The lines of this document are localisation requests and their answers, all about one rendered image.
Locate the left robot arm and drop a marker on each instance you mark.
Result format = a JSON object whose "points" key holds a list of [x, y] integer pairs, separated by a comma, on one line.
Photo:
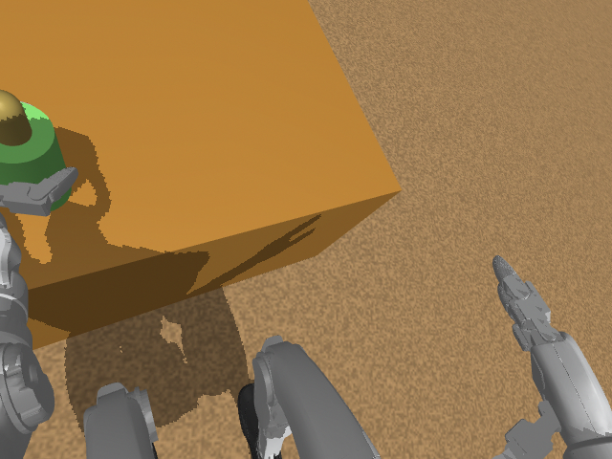
{"points": [[27, 398]]}

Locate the left robot hand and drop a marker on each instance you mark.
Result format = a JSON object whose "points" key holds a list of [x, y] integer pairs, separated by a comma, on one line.
{"points": [[37, 199]]}

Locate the right robot foot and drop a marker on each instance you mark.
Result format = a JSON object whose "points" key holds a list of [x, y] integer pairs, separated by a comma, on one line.
{"points": [[249, 420]]}

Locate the bottle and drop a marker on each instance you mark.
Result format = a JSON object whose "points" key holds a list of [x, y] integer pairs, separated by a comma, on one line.
{"points": [[29, 149]]}

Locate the right robot arm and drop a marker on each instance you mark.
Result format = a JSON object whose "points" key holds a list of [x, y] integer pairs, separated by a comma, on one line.
{"points": [[599, 448]]}

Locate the right robot hand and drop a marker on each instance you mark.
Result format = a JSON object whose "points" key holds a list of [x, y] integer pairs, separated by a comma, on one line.
{"points": [[574, 403]]}

